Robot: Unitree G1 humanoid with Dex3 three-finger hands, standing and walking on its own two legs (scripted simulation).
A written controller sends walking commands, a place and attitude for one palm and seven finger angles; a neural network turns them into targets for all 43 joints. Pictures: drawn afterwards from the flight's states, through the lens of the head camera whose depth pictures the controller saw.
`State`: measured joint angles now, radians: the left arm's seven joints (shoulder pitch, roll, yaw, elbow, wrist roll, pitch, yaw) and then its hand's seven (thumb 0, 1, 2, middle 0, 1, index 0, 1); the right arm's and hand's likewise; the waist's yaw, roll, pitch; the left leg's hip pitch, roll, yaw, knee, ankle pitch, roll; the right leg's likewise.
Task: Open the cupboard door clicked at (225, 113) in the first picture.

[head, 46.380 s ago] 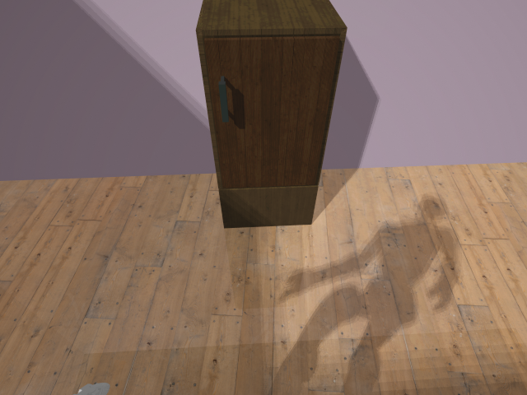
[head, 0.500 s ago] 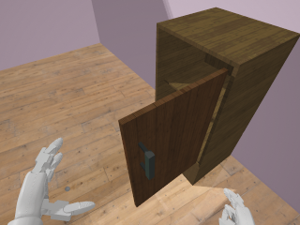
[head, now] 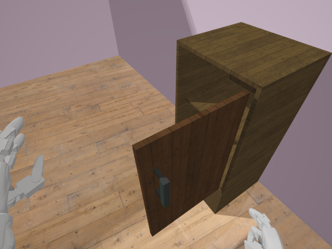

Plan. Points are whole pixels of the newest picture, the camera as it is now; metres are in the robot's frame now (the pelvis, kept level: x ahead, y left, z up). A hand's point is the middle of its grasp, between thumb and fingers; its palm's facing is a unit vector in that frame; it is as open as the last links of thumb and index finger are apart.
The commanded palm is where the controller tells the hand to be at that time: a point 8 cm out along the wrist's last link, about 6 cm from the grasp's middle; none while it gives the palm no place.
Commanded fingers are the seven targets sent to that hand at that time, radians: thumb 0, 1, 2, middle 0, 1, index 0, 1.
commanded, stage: draw the hand back to the body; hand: left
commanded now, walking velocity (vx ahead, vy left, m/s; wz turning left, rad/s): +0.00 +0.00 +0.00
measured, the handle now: (161, 187) +0.30 +0.06 -0.04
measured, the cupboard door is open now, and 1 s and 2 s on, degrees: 90 90 90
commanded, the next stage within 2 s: step back with the hand held close in 0.34 s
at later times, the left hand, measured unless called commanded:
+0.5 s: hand (43, 177) +0.18 +0.25 +0.16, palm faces +0.46 -0.80 -0.39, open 7.4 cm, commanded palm +0.14 +0.29 +0.18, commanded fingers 0.00 0.90 0.90 -0.20 -0.30 -0.20 -0.30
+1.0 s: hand (16, 203) +0.14 +0.28 +0.16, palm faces +0.39 -0.78 -0.49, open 7.4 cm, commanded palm +0.08 +0.31 +0.18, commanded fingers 0.00 0.90 0.90 -0.20 -0.30 -0.20 -0.30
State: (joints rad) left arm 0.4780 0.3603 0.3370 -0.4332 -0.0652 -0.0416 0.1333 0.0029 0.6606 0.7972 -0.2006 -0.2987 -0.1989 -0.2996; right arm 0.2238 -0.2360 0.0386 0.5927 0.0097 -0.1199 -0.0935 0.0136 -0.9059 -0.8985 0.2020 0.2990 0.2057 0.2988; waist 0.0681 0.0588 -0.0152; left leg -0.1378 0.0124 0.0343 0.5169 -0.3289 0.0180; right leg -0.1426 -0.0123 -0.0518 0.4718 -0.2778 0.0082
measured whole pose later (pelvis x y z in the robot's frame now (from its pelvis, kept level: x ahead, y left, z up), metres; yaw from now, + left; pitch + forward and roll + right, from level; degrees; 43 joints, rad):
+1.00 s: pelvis -0.07 +0.01 +0.00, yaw -2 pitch -1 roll -1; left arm 0.55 0.42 0.42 -0.49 -0.04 -0.16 0.15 0.01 0.89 0.90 -0.21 -0.30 -0.21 -0.30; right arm 0.18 -0.23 0.00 0.55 0.01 -0.01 -0.09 0.01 -0.91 -0.90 0.20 0.30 0.20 0.30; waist 0.00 0.00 0.04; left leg -0.29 0.01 0.07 0.53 -0.23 0.04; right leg -0.30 -0.02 -0.01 0.47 -0.15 0.02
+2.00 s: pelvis -0.23 -0.01 +0.01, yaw -4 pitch +3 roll -2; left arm 0.61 0.47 0.44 -0.61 -0.05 -0.15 0.12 0.01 0.89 0.90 -0.21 -0.30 -0.21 -0.30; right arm 0.13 -0.15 0.00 0.60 -0.02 -0.11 -0.03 0.01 -0.91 -0.90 0.20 0.30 0.21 0.30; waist 0.01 -0.02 0.04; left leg -0.30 0.09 0.11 0.39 -0.14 0.01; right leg -0.36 0.05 -0.02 0.81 -0.41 0.03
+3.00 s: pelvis -0.35 -0.04 -0.02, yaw +1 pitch +0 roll +2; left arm 0.26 0.23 0.09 0.44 0.02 0.04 0.03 0.00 0.90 0.90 -0.19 -0.30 -0.19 -0.30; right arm 0.19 -0.22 0.00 0.79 -0.04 -0.01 0.01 0.01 -0.91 -0.90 0.20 0.30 0.21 0.30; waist -0.02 0.02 0.00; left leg -0.35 -0.01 0.06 0.68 -0.33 0.02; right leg -0.36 -0.02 -0.06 0.76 -0.42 -0.02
